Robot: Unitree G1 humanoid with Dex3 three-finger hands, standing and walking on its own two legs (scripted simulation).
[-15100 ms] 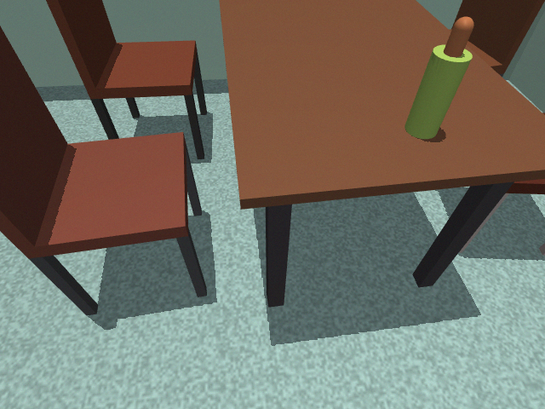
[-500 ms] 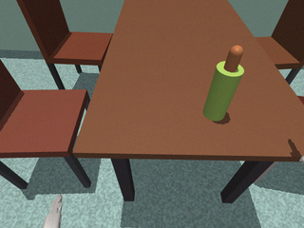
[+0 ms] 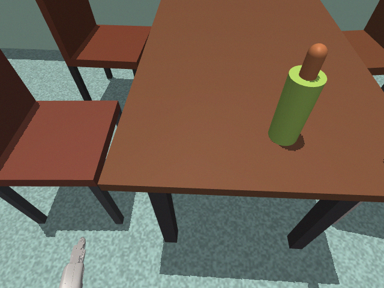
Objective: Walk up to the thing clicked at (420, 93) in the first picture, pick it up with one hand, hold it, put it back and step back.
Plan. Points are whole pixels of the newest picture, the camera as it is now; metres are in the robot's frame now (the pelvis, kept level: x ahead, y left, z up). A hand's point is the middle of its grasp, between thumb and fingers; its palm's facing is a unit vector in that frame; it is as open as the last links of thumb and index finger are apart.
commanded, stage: go down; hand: right
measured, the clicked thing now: (298, 98) +0.52 -0.21 +0.11
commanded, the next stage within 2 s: approach in 1.58 s
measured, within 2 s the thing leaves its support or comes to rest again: neither
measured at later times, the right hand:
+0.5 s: hand out of the picture +0.39 -0.39 +0.15, palm faces +0.19 +0.98 +0.02, open 17.6 cm
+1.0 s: hand out of the picture +0.40 -0.40 +0.16, palm faces +0.20 +0.98 +0.02, open 17.7 cm
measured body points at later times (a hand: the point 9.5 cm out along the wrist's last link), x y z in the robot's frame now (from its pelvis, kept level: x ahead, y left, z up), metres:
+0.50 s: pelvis +0.01 -0.01 -0.01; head +0.06 -0.03 +0.44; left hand +0.16 +0.25 -0.07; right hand +0.37 -0.44 +0.15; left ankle -0.01 +0.13 -0.73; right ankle +0.00 -0.12 -0.73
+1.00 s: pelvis +0.00 -0.01 -0.01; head +0.06 -0.04 +0.43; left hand +0.15 +0.25 -0.07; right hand +0.39 -0.45 +0.16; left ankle -0.01 +0.13 -0.73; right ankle +0.00 -0.12 -0.73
